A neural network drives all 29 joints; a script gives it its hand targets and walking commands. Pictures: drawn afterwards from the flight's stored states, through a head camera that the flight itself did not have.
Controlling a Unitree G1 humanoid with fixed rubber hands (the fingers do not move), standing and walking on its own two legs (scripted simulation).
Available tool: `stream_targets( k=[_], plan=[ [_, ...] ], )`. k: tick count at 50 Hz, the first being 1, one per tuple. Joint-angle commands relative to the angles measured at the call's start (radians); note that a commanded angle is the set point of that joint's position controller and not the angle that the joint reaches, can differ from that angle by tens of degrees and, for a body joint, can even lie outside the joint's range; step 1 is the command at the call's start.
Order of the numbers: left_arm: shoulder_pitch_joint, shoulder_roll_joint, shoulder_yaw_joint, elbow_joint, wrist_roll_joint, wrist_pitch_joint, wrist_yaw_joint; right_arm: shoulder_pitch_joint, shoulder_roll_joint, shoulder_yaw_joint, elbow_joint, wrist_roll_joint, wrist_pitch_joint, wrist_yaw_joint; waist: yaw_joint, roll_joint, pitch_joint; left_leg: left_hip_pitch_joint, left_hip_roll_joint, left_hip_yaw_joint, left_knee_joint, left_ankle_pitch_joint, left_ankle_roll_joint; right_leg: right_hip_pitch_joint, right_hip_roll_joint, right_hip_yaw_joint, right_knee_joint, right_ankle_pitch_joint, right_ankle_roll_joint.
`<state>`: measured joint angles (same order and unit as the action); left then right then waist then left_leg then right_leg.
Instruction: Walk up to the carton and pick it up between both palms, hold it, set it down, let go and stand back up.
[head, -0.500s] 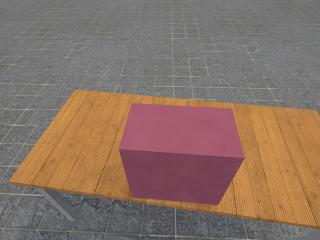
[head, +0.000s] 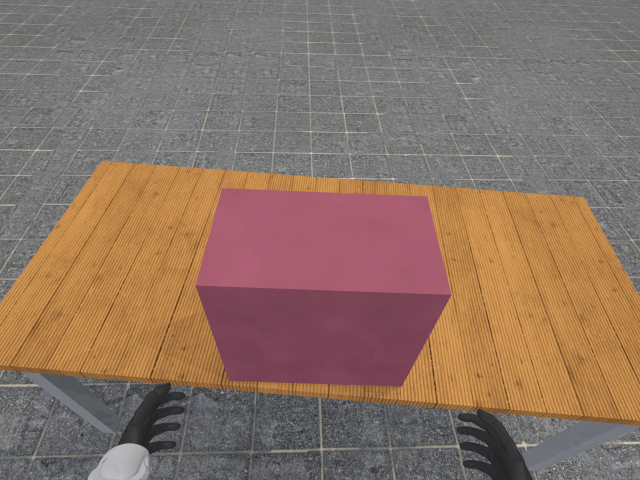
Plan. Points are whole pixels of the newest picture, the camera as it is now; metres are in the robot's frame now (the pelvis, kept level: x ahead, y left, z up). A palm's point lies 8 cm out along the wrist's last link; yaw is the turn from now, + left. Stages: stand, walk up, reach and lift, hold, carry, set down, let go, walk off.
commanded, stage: reach and lift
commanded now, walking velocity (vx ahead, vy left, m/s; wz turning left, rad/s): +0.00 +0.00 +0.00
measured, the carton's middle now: (320, 296) +0.41 +0.01 -0.06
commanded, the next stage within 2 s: none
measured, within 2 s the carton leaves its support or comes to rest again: neither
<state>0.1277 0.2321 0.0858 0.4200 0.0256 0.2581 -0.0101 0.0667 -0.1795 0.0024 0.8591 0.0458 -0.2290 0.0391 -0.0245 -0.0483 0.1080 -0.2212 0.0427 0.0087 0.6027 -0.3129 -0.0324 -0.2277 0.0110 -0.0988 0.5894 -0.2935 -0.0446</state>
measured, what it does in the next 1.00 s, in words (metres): stands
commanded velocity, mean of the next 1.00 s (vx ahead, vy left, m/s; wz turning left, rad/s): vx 0.00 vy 0.00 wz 0.00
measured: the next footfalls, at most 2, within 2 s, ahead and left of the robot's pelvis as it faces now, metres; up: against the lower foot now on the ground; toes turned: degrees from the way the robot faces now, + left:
none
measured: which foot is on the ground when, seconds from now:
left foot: down 0.00-1.00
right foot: down 0.00-1.00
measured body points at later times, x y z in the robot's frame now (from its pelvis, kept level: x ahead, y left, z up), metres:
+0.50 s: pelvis +0.00 +0.01 +0.01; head +0.01 +0.01 +0.46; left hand +0.18 +0.26 -0.06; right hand +0.18 -0.20 -0.08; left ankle +0.01 +0.14 -0.73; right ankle +0.02 -0.08 -0.73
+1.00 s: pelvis +0.03 +0.02 +0.00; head +0.03 +0.03 +0.45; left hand +0.23 +0.26 -0.04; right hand +0.22 -0.22 -0.05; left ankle +0.01 +0.14 -0.73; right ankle +0.02 -0.08 -0.73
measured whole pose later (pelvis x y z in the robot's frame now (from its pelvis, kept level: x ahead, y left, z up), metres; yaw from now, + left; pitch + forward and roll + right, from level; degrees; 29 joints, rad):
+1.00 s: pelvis +0.03 +0.02 +0.00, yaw -1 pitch -2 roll -1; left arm 0.14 0.26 -0.02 0.69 -0.19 -0.44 -0.01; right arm 0.09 -0.24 0.05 0.92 0.30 -0.61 0.07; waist 0.02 0.00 0.03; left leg -0.19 0.04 0.04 0.57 -0.34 -0.01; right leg -0.20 0.01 -0.07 0.54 -0.30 -0.02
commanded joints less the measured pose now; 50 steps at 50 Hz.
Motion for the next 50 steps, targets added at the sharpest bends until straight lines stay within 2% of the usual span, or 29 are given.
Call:
stream_targets(
  k=[1,4,7,11,12,13,17,23,26,29,33,40,45,50],
  plan=[
    [0.063,0.187,0.096,0.034,0.021,-0.016,0.004,0.007,-0.112,-0.017,-0.170,-0.038,-0.012,-0.038,0.072,0.004,-0.063,-0.078,-0.099,0.068,-0.169,0.182,0.016,0.197,-0.032,0.110,-0.187,0.245,0.055],
    [-0.068,0.181,0.079,-0.001,-0.012,-0.049,0.007,-0.019,-0.043,-0.022,-0.277,-0.048,0.005,-0.037,0.089,0.012,0.026,-0.073,-0.078,0.081,-0.186,0.072,0.033,0.068,-0.058,0.149,-0.258,-0.041,0.044],
    [-0.119,0.174,0.041,-0.071,-0.044,-0.109,0.017,0.018,-0.009,-0.022,-0.328,-0.026,0.013,-0.034,0.062,0.057,0.004,-0.032,-0.064,0.077,-0.185,0.039,0.039,0.026,-0.085,0.175,-0.273,-0.116,0.030],
    [-0.079,0.178,0.011,-0.095,-0.074,-0.191,0.013,0.097,-0.011,-0.044,-0.291,-0.001,-0.001,-0.048,0.016,0.110,-0.084,0.042,-0.049,0.058,-0.186,0.093,0.036,0.052,-0.084,0.166,-0.254,-0.013,0.017],
    [-0.075,0.174,0.035,-0.082,-0.080,-0.208,0.011,0.086,-0.042,-0.056,-0.281,-0.017,-0.020,-0.046,0.020,0.130,-0.108,0.032,-0.052,0.065,-0.194,0.072,0.030,0.056,-0.068,0.128,-0.242,-0.032,0.022],
    [-0.055,0.174,0.030,-0.051,-0.082,-0.220,0.009,0.081,-0.047,-0.068,-0.260,-0.020,-0.028,-0.043,0.021,0.141,-0.102,0.015,-0.048,0.062,-0.199,0.062,0.029,0.067,-0.060,0.122,-0.233,-0.043,0.019],
    [-0.036,0.179,0.010,0.004,-0.112,-0.274,0.002,0.045,-0.069,-0.095,-0.218,-0.026,-0.066,-0.047,0.019,0.115,-0.114,0.012,-0.043,0.050,-0.200,0.076,0.023,0.078,-0.040,0.103,-0.225,-0.042,0.018],
    [-0.014,0.162,-0.016,0.082,-0.154,-0.379,0.005,-0.006,-0.104,-0.103,-0.210,-0.009,-0.137,-0.035,0.046,0.033,-0.150,0.035,-0.038,0.040,-0.193,0.175,0.015,0.096,-0.007,0.085,-0.218,0.033,0.018],
    [-0.018,0.152,-0.027,0.126,-0.167,-0.442,0.004,-0.011,-0.112,-0.084,-0.173,0.019,-0.172,-0.020,0.055,0.019,-0.132,0.037,-0.040,0.038,-0.185,0.222,0.010,0.088,0.001,0.090,-0.214,0.075,0.016],
    [-0.033,0.142,-0.042,0.159,-0.184,-0.508,0.003,-0.017,-0.121,-0.055,-0.134,0.062,-0.207,-0.005,0.061,0.027,-0.119,0.032,-0.040,0.030,-0.174,0.243,0.008,0.074,0.001,0.098,-0.205,0.090,0.012],
    [-0.063,0.150,-0.052,0.189,-0.197,-0.588,0.000,-0.029,-0.140,-0.022,-0.085,0.126,-0.258,0.012,0.055,0.047,-0.109,0.035,-0.044,0.023,-0.155,0.251,0.008,0.051,-0.005,0.113,-0.187,0.115,0.010],
    [-0.083,0.163,-0.064,0.128,-0.202,-0.691,0.009,-0.038,-0.189,-0.002,-0.045,0.226,-0.361,0.027,0.045,0.138,-0.189,0.059,-0.047,0.011,-0.104,0.363,-0.023,0.057,0.006,0.112,-0.143,0.223,0.002],
    [-0.067,0.160,-0.062,0.133,-0.218,-0.736,0.000,-0.056,-0.224,0.006,-0.038,0.264,-0.421,0.028,0.036,0.120,-0.225,0.065,-0.053,0.006,-0.087,0.413,-0.037,0.078,0.017,0.101,-0.130,0.292,0.005],
    [-0.094,0.165,-0.069,0.160,-0.248,-0.766,-0.014,-0.092,-0.232,0.027,-0.052,0.292,-0.445,0.027,0.036,0.078,-0.216,0.026,-0.056,0.004,-0.086,0.365,-0.029,0.071,0.015,0.103,-0.120,0.274,0.013]
  ],
)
